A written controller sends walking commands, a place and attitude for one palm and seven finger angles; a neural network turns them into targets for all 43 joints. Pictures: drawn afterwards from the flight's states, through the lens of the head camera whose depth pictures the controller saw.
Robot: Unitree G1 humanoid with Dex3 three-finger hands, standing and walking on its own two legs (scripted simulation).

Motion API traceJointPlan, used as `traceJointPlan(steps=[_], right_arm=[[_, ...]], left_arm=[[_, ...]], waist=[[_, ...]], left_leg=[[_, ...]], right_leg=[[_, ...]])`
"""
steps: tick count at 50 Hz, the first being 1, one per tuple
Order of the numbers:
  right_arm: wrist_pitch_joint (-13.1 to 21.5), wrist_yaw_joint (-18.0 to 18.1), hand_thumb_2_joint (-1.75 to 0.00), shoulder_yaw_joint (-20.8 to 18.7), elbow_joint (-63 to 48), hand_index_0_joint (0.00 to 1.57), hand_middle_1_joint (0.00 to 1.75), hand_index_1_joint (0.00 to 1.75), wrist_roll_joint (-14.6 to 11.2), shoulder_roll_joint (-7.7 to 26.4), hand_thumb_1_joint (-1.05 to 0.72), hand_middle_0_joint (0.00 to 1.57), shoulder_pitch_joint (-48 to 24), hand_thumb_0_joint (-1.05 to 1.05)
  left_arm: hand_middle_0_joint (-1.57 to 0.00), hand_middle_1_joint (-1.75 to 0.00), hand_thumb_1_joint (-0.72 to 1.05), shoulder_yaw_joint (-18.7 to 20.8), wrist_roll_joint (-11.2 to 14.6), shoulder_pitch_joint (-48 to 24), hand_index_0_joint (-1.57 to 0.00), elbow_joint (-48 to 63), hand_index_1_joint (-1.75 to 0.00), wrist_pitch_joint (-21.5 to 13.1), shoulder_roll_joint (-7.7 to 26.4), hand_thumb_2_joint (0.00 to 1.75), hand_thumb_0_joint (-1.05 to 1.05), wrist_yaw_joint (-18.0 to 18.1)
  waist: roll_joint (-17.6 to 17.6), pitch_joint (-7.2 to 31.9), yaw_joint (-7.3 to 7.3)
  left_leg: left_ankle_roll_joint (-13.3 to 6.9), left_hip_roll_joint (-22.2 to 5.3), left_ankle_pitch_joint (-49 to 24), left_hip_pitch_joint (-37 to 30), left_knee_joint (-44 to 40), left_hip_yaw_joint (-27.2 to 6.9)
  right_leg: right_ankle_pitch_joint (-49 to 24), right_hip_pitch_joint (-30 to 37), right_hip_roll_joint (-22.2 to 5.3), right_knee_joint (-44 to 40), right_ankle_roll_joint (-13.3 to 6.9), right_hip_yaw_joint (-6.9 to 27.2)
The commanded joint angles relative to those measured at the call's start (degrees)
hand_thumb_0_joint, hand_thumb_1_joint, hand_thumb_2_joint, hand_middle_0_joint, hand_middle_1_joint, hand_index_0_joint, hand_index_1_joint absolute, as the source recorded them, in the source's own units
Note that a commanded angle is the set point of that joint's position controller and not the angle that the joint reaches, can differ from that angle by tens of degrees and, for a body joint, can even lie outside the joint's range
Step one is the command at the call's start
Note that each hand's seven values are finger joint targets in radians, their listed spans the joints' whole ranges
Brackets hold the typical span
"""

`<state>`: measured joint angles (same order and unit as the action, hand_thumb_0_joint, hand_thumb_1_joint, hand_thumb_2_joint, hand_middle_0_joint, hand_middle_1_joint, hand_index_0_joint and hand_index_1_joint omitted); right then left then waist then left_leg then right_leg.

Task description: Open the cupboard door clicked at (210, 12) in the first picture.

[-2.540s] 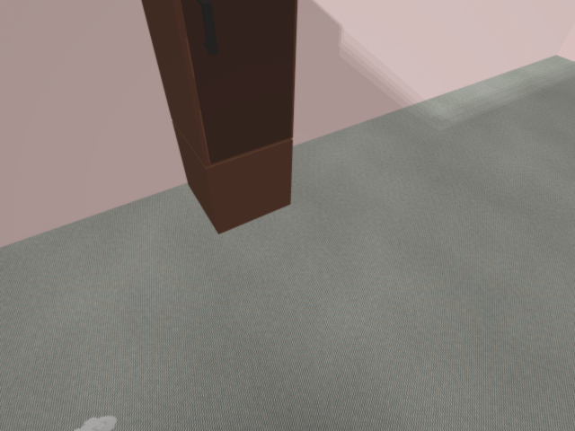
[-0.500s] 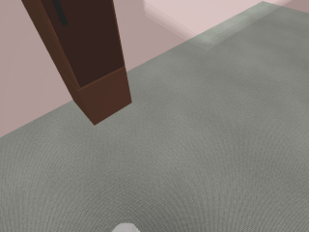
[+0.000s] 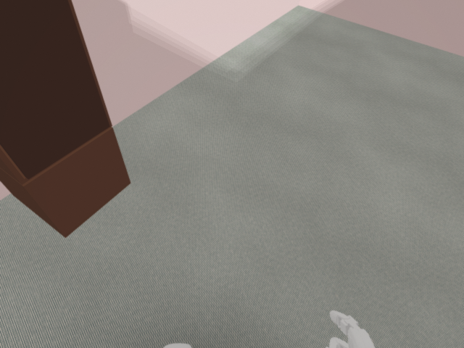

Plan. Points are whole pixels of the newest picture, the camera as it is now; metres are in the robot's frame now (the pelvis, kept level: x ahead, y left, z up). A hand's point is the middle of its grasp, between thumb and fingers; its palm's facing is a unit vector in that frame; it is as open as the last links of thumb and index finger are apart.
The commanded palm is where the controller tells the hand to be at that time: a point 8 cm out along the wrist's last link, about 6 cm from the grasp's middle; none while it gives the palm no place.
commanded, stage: walk to a spot facing it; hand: left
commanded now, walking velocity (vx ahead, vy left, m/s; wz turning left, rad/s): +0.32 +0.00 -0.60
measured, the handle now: out of the picture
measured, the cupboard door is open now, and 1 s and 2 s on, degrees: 0 0 0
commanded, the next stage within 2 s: turn to face it in 1.36 s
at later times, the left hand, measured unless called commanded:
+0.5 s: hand (200, 232) +0.39 +0.12 -0.16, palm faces -0.38 -0.92 -0.14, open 7.4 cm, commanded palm none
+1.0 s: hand (198, 193) +0.50 +0.14 -0.15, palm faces -0.42 -0.87 -0.26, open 7.4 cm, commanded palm none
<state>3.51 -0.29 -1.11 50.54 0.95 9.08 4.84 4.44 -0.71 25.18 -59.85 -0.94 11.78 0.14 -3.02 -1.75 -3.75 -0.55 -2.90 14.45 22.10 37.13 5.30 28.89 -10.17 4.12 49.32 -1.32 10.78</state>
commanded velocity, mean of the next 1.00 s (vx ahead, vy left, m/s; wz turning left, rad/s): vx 0.26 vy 0.00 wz -0.60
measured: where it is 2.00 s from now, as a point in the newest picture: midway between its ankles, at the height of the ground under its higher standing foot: (256, 281)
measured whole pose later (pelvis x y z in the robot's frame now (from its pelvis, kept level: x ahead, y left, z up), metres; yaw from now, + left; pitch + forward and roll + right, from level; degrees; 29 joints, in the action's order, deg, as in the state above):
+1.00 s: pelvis +0.42 -0.04 +0.01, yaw -35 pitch +2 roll +0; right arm 0.7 -0.3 -2.2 50.1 0.9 11.1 0.8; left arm 4.2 -1.2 21.8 -56.2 -2.2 11.4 0.4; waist 0.8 -3.3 -5.4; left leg 4.4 -5.3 14.9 29.8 41.5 2.6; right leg 22.2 -6.8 4.6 27.5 -3.1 5.6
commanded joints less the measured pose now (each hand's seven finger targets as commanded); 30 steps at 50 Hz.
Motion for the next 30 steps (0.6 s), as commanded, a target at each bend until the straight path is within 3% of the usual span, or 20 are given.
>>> traceJointPlan(steps=[1, 2, 3, 4, 6, 10, 13, 18, 19, 20, 22, 23, 24, 25, 26, 27, 28, 29, 30], right_arm=[[0.44, 1.38, -0.90, -3.14, 0.44, 0.20, 0.30, 0.30, 0.23, 10.65, -0.90, 0.20, 12.39, 0.00], [0.76, 1.39, -0.90, -2.30, 0.33, 0.20, 0.30, 0.30, 0.30, 8.31, -0.90, 0.20, 10.52, 0.00], [1.23, 1.49, -0.90, -1.95, 0.90, 0.20, 0.30, 0.30, 0.10, 6.85, -0.90, 0.20, 9.66, 0.00], [1.61, 1.63, -0.90, -1.90, 1.44, 0.20, 0.30, 0.30, 0.19, 6.38, -0.90, 0.20, 10.34, 0.00], [2.06, 1.88, -0.90, -1.93, 2.28, 0.20, 0.30, 0.30, -0.04, 6.22, -0.90, 0.20, 12.14, 0.00], [2.44, 2.21, -0.90, -1.91, 4.45, 0.20, 0.30, 0.30, -0.15, 5.96, -0.90, 0.20, 17.50, 0.00], [2.38, 2.35, -0.90, -1.91, 6.00, 0.20, 0.30, 0.30, 0.02, 6.47, -0.90, 0.20, 20.72, 0.00], [1.55, 2.36, -0.90, -1.90, 8.47, 0.20, 0.30, 0.30, 0.67, 7.08, -0.90, 0.20, 26.17, 0.00], [1.31, 2.38, -0.90, -1.82, 8.70, 0.20, 0.30, 0.30, 0.68, 7.56, -0.90, 0.20, 26.57, 0.00], [1.11, 2.37, -0.90, -1.95, 8.77, 0.20, 0.30, 0.30, 0.59, 8.31, -0.90, 0.20, 26.41, 0.00], [0.90, 2.32, -0.90, -2.48, 8.33, 0.20, 0.30, 0.30, 0.30, 10.17, -0.90, 0.20, 25.08, 0.00], [0.81, 2.17, -0.90, -2.71, 7.88, 0.20, 0.30, 0.30, 0.19, 10.89, -0.90, 0.20, 24.44, 0.00], [0.71, 1.99, -0.90, -2.78, 6.75, 0.20, 0.30, 0.30, -0.04, 11.72, -0.90, 0.20, 22.15, 0.00], [0.57, 1.32, -0.90, -2.57, 5.50, 0.20, 0.30, 0.30, -0.77, 11.14, -0.90, 0.20, 20.47, 0.00], [0.74, 1.11, -0.90, -1.97, 3.36, 0.20, 0.30, 0.30, -1.53, 6.75, -0.90, 0.20, 21.52, 0.00], [0.96, 1.60, -0.90, -2.24, 1.43, 0.20, 0.30, 0.30, -1.40, 7.37, -0.90, 0.20, 16.97, 0.00], [0.81, 1.69, -0.90, -2.84, 0.45, 0.20, 0.30, 0.30, -0.96, 7.61, -0.90, 0.20, 13.45, 0.00], [0.57, 1.25, -0.90, -2.51, 0.62, 0.20, 0.30, 0.30, -0.50, 6.49, -0.90, 0.20, 14.58, 0.00], [-0.09, 1.18, -0.90, -2.58, 1.50, 0.20, 0.30, 0.30, -0.17, 7.00, -0.90, 0.20, 14.19, 0.00]], left_arm=[[-0.20, -0.30, 0.90, 1.74, -0.96, -5.97, -0.20, 7.16, -0.30, -1.52, 4.66, 0.90, 0.00, -1.25], [-0.20, -0.30, 0.90, 1.89, -1.36, -5.91, -0.20, 6.98, -0.30, -0.72, 4.36, 0.90, 0.00, -1.94], [-0.20, -0.30, 0.90, 1.64, -1.48, -4.49, -0.20, 6.54, -0.30, -0.02, 3.48, 0.90, 0.00, -2.43], [-0.20, -0.30, 0.90, 1.59, -1.52, -3.65, -0.20, 6.34, -0.30, 0.73, 2.42, 0.90, 0.00, -2.55], [-0.20, -0.30, 0.90, 1.51, -1.40, -4.28, -0.20, 6.62, -0.30, 1.68, 1.82, 0.90, 0.00, -2.66], [-0.20, -0.30, 0.90, 1.32, -1.61, -9.68, -0.20, 8.39, -0.30, 2.36, 1.11, 0.90, 0.00, -2.82], [-0.20, -0.30, 0.90, 0.80, -1.48, -15.44, -0.20, 10.05, -0.30, 2.29, 0.89, 0.90, 0.00, -3.09], [-0.20, -0.30, 0.90, -0.43, -1.15, -25.52, -0.20, 12.43, -0.30, 1.63, 0.07, 0.90, 0.00, -3.39], [-0.20, -0.30, 0.90, -0.52, -1.10, -25.82, -0.20, 12.62, -0.30, 1.43, -0.08, 0.90, 0.00, -3.38], [-0.20, -0.30, 0.90, -0.57, -1.10, -24.65, -0.20, 12.36, -0.30, 1.23, 0.04, 0.90, 0.00, -3.26], [-0.20, -0.30, 0.90, -0.09, -1.22, -19.86, -0.20, 10.99, -0.30, 0.77, 1.67, 0.90, 0.00, -2.92], [-0.20, -0.30, 0.90, 0.39, -1.35, -15.74, -0.20, 9.91, -0.30, 0.48, 3.21, 0.90, 0.00, -2.59], [-0.20, -0.30, 0.90, 1.10, -1.51, -8.93, -0.20, 7.97, -0.30, -0.08, 5.09, 0.90, 0.00, -2.39], [-0.20, -0.30, 0.90, 2.20, -1.54, -1.18, -0.20, 5.77, -0.30, -0.65, 9.35, 0.90, 0.00, -2.08], [-0.20, -0.30, 0.90, 3.18, -0.92, 3.14, -0.20, 5.28, -0.30, -1.30, 15.18, 0.90, 0.00, -1.34], [-0.20, -0.30, 0.90, 3.64, 0.65, 2.45, -0.20, 5.47, -0.30, -0.86, 17.41, 0.90, 0.00, -0.49], [-0.20, -0.30, 0.90, 3.36, 0.85, -0.96, -0.20, 6.32, -0.30, -0.36, 15.65, 0.90, 0.00, -0.09], [-0.20, -0.30, 0.90, 2.59, 0.75, -4.98, -0.20, 7.52, -0.30, -0.89, 13.21, 0.90, 0.00, 0.03], [-0.20, -0.30, 0.90, 1.85, 0.78, -8.02, -0.20, 7.91, -0.30, -1.35, 11.01, 0.90, 0.00, 0.18]], waist=[[12.00, -3.00, 5.69], [12.15, -5.69, 3.95], [13.00, -5.63, 2.28], [13.25, -5.19, 1.67], [12.38, -4.05, 1.29], [8.65, -3.55, 2.40], [7.92, -4.11, 3.83], [9.12, -6.54, 7.23], [8.57, -6.17, 6.84], [10.15, -5.39, 6.09], [12.72, -1.26, 3.81], [13.10, 1.34, 1.69], [13.96, 4.94, -1.84], [9.04, 10.39, -5.82], [-3.07, 17.63, -5.50], [-1.95, 18.52, -4.95], [5.29, 8.81, -3.51], [2.99, 7.05, -0.56], [5.62, 3.73, 1.64]], left_leg=[[-5.98, -21.63, 12.22, -13.64, -26.46, -25.30], [-4.05, -18.99, 9.56, -8.92, -27.04, -19.26], [-2.33, -16.79, 4.78, -7.44, -26.38, -12.76], [-1.06, -15.13, -1.15, -7.36, -25.92, -7.95], [-1.07, -14.28, -6.59, -8.91, -25.83, -2.53], [0.41, -14.25, -18.98, -16.18, -24.85, 1.43], [-0.75, -14.89, -25.71, -22.36, -24.14, 3.22], [-2.29, -14.98, -38.63, -27.77, -22.02, 8.44], [-2.26, -14.80, -44.15, -28.14, -20.27, 10.13], [-2.29, -14.91, -51.16, -29.14, -17.69, 11.89], [-1.92, -15.47, -63.95, -30.56, -8.99, 13.73], [-1.24, -15.53, -66.76, -28.67, -2.03, 14.13], [-0.62, -15.16, -61.37, -23.67, 7.51, 14.74], [0.81, -14.15, -43.41, -11.19, 23.01, 14.71], [4.11, -3.49, 14.62, 9.22, 42.66, 11.21], [3.21, -2.13, 19.79, 16.42, 50.74, 1.44], [2.13, -4.75, 13.65, 18.44, 51.07, -2.64], [2.84, -6.87, 7.53, 18.14, 47.88, -4.14], [3.48, -8.14, 5.15, 15.21, 44.07, -4.74]], right_leg=[[-6.55, -27.74, -6.97, 27.49, 0.45, -6.85], [-9.66, -26.00, -8.26, 26.55, 0.57, -7.53], [-12.38, -24.03, -8.95, 25.10, 0.88, -8.57], [-14.46, -23.82, -8.49, 24.77, 1.25, -9.02], [-18.05, -25.45, -8.85, 24.74, 1.77, -9.51], [-22.37, -32.66, -9.14, 22.64, 2.51, -10.76], [-23.00, -36.07, -9.14, 15.93, 2.57, -13.13], [-20.20, -31.68, -6.84, -1.77, 0.68, -19.73], [-19.05, -29.26, -5.57, -5.12, -0.12, -20.96], [-17.75, -26.62, -3.72, -7.08, -0.92, -22.85], [-15.19, -19.28, -0.90, -9.74, -3.09, -24.29], [-14.34, -12.80, 0.02, -11.61, -4.20, -24.05], [-16.08, -1.82, 0.26, -15.22, -5.07, -23.65], [-22.18, 15.37, -5.97, -19.06, -8.07, -16.53], [-34.26, 30.82, -24.15, -21.34, -16.56, 14.64], [-37.27, 31.00, -28.40, -27.14, -20.46, 23.86], [-34.40, 22.32, -27.83, -29.32, -19.91, 17.66], [-32.50, 16.73, -24.71, -30.34, -14.92, 13.30], [-32.04, 8.40, -22.54, -31.81, -10.11, 9.51]])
